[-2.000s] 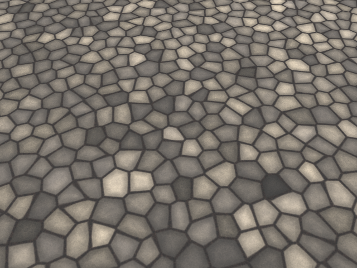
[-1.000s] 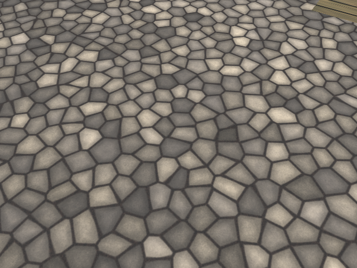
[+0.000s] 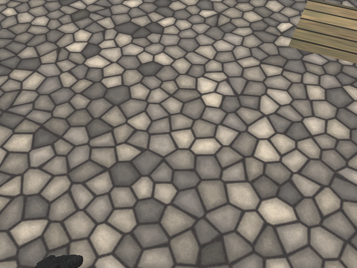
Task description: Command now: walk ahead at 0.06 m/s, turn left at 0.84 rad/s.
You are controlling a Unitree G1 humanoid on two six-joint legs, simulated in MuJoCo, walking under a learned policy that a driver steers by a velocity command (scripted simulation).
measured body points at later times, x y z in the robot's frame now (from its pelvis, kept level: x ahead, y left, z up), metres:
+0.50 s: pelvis +0.08 +0.04 +0.00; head +0.08 +0.05 +0.45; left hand +0.05 +0.33 -0.12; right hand +0.30 -0.16 -0.08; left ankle +0.02 +0.15 -0.73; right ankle +0.07 -0.11 -0.70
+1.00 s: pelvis +0.31 +0.03 -0.01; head +0.37 +0.02 +0.43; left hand +0.53 +0.28 -0.10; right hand +0.43 -0.26 -0.10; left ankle +0.28 +0.21 -0.63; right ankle +0.41 -0.02 -0.73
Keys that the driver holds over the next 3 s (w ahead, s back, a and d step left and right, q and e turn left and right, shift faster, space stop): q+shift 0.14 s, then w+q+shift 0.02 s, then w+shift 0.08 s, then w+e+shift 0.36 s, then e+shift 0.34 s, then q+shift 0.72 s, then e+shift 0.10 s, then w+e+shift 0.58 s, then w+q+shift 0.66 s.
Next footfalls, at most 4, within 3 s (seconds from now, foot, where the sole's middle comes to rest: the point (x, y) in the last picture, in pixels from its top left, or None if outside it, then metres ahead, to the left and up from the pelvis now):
0.44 left None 0.06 0.16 -0.77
0.84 right None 0.45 -0.02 -0.77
1.56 left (121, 267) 0.49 0.22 -0.77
2.22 right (185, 184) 0.82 -0.03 -0.77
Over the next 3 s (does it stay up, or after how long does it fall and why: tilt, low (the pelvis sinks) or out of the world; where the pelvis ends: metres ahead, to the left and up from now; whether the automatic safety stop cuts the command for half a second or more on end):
stays up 1.37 -0.09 0.00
